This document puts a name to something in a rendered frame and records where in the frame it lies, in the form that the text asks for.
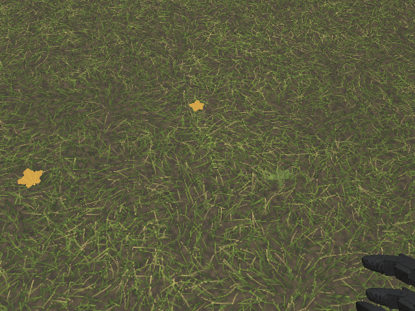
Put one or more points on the robot right hand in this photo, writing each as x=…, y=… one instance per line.
x=403, y=267

